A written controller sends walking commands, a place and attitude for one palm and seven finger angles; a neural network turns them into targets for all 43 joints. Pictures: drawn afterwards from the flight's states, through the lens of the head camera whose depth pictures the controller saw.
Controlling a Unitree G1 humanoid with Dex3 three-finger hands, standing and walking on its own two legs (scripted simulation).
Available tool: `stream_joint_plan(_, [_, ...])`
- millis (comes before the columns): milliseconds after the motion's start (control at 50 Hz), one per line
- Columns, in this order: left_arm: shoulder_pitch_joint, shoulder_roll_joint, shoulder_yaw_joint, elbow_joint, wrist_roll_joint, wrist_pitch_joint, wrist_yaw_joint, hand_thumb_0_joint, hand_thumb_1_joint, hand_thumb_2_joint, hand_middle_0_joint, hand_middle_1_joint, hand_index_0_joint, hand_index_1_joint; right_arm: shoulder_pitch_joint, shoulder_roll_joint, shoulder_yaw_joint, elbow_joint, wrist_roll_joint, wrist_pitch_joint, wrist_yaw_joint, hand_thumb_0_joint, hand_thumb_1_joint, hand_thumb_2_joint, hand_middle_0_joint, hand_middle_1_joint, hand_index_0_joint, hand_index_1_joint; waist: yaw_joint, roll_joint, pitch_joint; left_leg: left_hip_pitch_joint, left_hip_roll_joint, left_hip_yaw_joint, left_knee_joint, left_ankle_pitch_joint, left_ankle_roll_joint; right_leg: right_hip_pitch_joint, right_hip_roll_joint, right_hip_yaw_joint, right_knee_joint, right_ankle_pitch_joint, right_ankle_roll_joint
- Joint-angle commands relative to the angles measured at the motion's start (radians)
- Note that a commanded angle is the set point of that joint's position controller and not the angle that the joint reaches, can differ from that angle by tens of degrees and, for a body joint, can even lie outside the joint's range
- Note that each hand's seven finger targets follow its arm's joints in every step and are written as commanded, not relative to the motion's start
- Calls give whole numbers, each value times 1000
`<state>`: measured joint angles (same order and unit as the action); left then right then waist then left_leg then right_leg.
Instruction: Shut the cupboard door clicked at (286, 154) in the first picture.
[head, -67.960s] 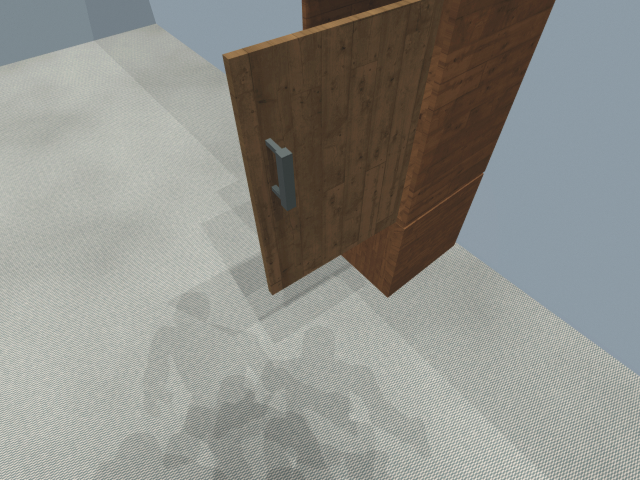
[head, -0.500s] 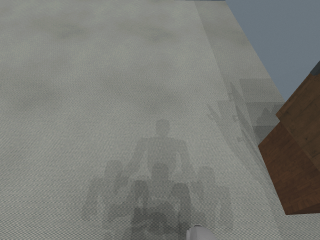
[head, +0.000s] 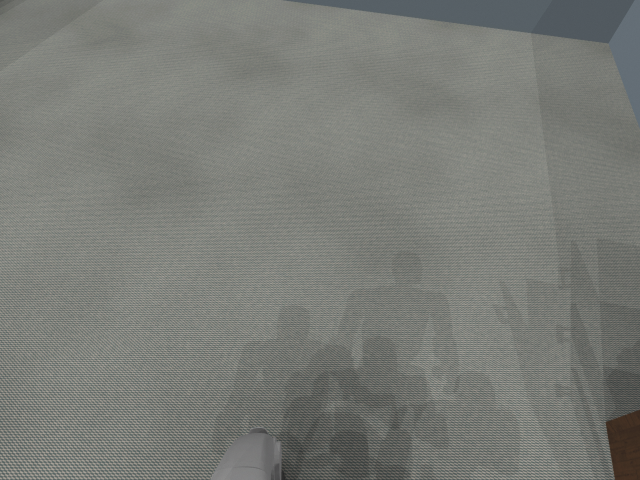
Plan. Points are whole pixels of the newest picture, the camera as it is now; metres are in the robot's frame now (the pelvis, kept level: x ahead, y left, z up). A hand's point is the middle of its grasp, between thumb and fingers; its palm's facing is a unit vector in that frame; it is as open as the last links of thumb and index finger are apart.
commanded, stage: walk to a spot facing it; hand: left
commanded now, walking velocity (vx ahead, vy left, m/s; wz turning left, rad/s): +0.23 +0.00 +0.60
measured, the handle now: out of the picture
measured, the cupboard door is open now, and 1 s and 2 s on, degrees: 11 11 11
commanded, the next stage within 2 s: turn to face it in 0.10 s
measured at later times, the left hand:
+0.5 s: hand (179, 413) +0.22 +0.23 -0.17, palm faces +0.10 -0.98 -0.18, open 7.4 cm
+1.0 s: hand (189, 339) +0.35 +0.25 -0.19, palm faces -0.16 -0.96 -0.21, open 7.4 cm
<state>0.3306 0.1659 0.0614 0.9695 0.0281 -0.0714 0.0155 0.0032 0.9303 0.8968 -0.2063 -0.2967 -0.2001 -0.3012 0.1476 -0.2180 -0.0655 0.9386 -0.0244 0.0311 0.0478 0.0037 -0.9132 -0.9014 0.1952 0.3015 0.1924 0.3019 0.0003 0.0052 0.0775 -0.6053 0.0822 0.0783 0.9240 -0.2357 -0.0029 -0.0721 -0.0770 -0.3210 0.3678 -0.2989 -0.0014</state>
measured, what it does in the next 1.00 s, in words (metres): walks ahead: left foot, then right foot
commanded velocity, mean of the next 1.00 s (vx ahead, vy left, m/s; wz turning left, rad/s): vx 0.03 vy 0.00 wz -0.40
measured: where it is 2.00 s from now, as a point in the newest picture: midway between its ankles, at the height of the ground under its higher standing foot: (305, 446)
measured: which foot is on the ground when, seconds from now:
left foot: up 0.00-0.14, down 0.16-0.62, up 0.64-0.94, down 0.96-1.00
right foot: down 0.00-0.14, up 0.16-0.58, down 0.60-0.96, up 0.98-1.00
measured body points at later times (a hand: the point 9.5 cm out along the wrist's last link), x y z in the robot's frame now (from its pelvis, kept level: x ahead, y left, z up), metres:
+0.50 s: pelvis +0.17 +0.05 +0.00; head +0.19 +0.06 +0.45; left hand +0.22 +0.29 -0.15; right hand +0.25 -0.19 -0.14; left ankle +0.17 +0.12 -0.74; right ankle +0.22 -0.10 -0.71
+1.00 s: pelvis +0.25 +0.07 -0.02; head +0.29 +0.08 +0.43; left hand +0.36 +0.31 -0.17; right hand +0.29 -0.20 -0.14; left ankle +0.30 +0.18 -0.75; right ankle +0.20 -0.07 -0.73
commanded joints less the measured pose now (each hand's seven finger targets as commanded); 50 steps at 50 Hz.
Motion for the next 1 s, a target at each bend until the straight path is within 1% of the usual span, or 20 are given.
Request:
stream_joint_plan(0, [84,173,27,-33,1,-14,3,0,900,900,-200,-300,-200,-300,-123,-11,20,-124,-2,-31,18,0,-900,-900,200,300,200,300,22,-123,-2,-28,-2,29,-163,0,29,126,-298,93,-72,604,-80])
stream_joint_plan(60, [57,228,40,-45,-1,-7,-1,0,900,900,-200,-300,-200,-300,-35,-48,11,-121,-5,-40,8,0,-900,-900,200,300,200,300,-31,-131,-68,187,-82,91,-247,-61,70,110,-310,45,119,827,-67])
stream_joint_plan(100, [38,238,42,-65,-11,4,-10,0,900,900,-200,-300,-200,-300,175,-140,-16,-74,-15,-45,-7,0,-900,-900,200,300,200,300,-144,-50,-188,591,-85,48,-373,52,106,-114,-257,0,496,636,-11])
stream_joint_plan(120, [44,178,37,-107,-21,13,-26,0,900,900,-200,-300,-200,-300,278,-292,-48,-63,-26,-50,-17,0,-900,-900,200,300,200,300,-163,252,-269,801,238,-440,-438,273,237,-448,-75,13,871,-129,65])
stream_joint_plan(140, [-56,185,23,-173,-20,20,-20,0,900,900,-200,-300,-200,-300,328,-344,-55,-50,-4,-48,-34,0,-900,-900,200,300,200,300,-182,148,-286,820,366,-652,-534,438,322,-599,-23,204,1005,-331,57])
stream_joint_plan(160, [-71,169,32,-189,-17,19,-7,0,900,900,-200,-300,-200,-300,281,-327,-43,-65,-4,-52,-42,0,-900,-900,200,300,200,300,-141,28,-236,691,373,-566,-542,323,300,-599,-46,269,1028,-283,48])
stream_joint_plan(200, [-40,132,26,-135,-4,42,-4,0,900,900,-200,-300,-200,-300,105,-217,-12,-111,0,-63,-57,0,-900,-900,200,300,200,300,-67,132,-143,429,274,-439,-624,108,224,-549,-86,326,959,-168,48])
stream_joint_plan(240, [61,100,16,-70,6,62,-11,0,900,900,-200,-300,-200,-300,33,-134,19,-102,-4,-75,-68,0,-900,-900,200,300,200,300,3,117,-139,361,193,-275,-630,186,180,-460,-72,316,856,-68,50])
stream_joint_plan(540, [-57,86,22,-83,0,101,-21,0,900,900,-200,-300,-200,-300,89,-128,-2,7,-2,-32,-88,0,-900,-900,200,300,200,300,13,112,-63,429,219,-32,-460,366,125,-211,58,248,220,83,12])
stream_joint_plan(560, [-22,110,28,-79,1,94,-21,0,900,900,-200,-300,-200,-300,89,-124,-5,2,4,-31,-86,0,-900,-900,200,300,200,300,27,64,-86,404,190,-1,-377,323,86,-128,40,281,125,201,-2])
stream_joint_plan(580, [21,166,40,-72,6,81,-16,0,900,900,-200,-300,-200,-300,94,-100,-6,-11,12,-32,-82,0,-900,-900,200,300,200,300,40,-74,-125,301,101,73,-221,172,24,-12,-82,459,71,485,-59])
stream_joint_plan(600, [61,236,50,-59,7,71,-8,0,900,900,-200,-300,-200,-300,67,-49,1,-41,16,-31,-78,0,-900,-900,200,300,200,300,58,-242,-127,106,-39,117,-14,-319,-36,86,-285,678,19,811,-186])
stream_joint_plan(660, [20,208,56,-66,-8,75,19,0,900,900,-200,-300,-200,-300,13,-75,5,-56,15,-18,-91,0,-900,-900,200,300,200,300,55,-164,-162,-41,-23,-101,239,-323,-54,144,-253,692,48,863,-265])
stream_joint_plan(720, [-58,190,52,-96,-5,79,18,0,900,900,-200,-300,-200,-300,23,-48,6,-59,13,-9,-80,0,-900,-900,200,300,200,300,21,-98,-159,39,-16,-87,142,-234,-65,42,-174,589,31,686,-213])
stream_joint_plan(840, [-99,237,66,-120,2,92,0,0,900,900,-200,-300,-200,-300,35,-48,4,-88,18,-10,-77,0,-900,-900,200,300,200,300,11,-152,-125,188,-58,-46,-157,-172,-69,-91,-123,612,39,532,-181])
stream_joint_plan(900, [-158,227,65,-139,-8,104,-6,0,900,900,-200,-300,-200,-300,127,-79,0,-73,20,-27,-83,0,-900,-900,200,300,200,300,-45,-128,-132,442,-59,-44,-454,31,-61,-255,-54,604,122,380,-96])
stream_joint_plan(920, [-145,176,55,-154,-15,110,-10,0,900,900,-200,-300,-200,-300,153,-141,-11,-71,12,-36,-84,0,-900,-900,200,300,200,300,-45,52,-151,536,80,-190,-572,65,-22,-366,45,533,224,145,-42])
stream_joint_plan(940, [-119,132,45,-175,-22,112,-20,0,900,900,-200,-300,-200,-300,176,-246,-26,-84,-5,-39,-88,0,-900,-900,200,300,200,300,-49,308,-153,569,329,-428,-637,151,98,-488,155,388,451,-252,13])
stream_joint_plan(960, [-128,158,48,-187,-10,108,-23,0,900,900,-200,-300,-200,-300,185,-261,-26,-100,-10,-34,-87,0,-900,-900,200,300,200,300,-60,242,-144,474,413,-479,-649,98,180,-463,119,364,645,-351,18])
stream_joint_plan(980, [-166,171,55,-178,0,114,-28,0,900,900,-200,-300,-200,-300,147,-241,-21,-103,-16,-40,-90,0,-900,-900,200,300,200,300,-46,204,-103,430,373,-455,-656,140,181,-492,100,374,763,-312,26])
